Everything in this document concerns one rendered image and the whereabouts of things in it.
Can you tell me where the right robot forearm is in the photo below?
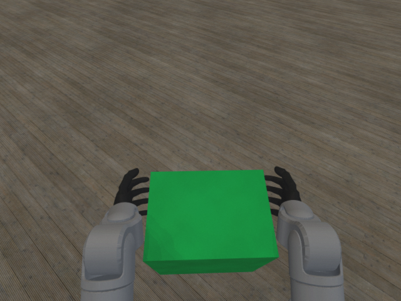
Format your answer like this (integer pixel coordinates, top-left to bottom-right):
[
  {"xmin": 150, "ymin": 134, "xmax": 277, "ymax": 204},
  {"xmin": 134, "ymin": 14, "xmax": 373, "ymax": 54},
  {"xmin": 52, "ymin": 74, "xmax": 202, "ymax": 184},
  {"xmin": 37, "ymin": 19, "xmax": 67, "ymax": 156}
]
[{"xmin": 276, "ymin": 200, "xmax": 345, "ymax": 301}]

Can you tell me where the robot right hand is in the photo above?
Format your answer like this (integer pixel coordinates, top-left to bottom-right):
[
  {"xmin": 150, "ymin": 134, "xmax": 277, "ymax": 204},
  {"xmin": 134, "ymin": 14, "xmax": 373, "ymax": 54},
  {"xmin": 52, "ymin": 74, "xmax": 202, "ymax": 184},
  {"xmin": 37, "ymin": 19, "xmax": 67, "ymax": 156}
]
[{"xmin": 264, "ymin": 166, "xmax": 301, "ymax": 216}]

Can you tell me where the robot left hand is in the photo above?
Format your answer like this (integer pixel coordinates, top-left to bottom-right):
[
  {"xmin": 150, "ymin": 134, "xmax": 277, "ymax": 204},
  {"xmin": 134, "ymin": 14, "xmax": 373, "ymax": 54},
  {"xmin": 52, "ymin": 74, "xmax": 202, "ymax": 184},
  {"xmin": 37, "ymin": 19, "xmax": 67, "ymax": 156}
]
[{"xmin": 113, "ymin": 168, "xmax": 149, "ymax": 216}]

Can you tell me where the left robot forearm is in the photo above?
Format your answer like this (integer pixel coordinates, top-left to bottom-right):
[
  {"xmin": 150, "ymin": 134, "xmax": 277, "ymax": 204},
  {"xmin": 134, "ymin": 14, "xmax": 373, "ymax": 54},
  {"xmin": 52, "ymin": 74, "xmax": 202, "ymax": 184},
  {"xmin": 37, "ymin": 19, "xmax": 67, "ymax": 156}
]
[{"xmin": 80, "ymin": 203, "xmax": 143, "ymax": 301}]

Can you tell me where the carton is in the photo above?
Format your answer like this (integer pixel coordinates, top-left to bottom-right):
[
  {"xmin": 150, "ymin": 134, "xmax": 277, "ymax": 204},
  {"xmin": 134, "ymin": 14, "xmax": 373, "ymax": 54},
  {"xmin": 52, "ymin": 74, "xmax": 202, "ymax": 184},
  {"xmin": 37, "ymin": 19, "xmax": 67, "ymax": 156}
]
[{"xmin": 143, "ymin": 170, "xmax": 279, "ymax": 275}]

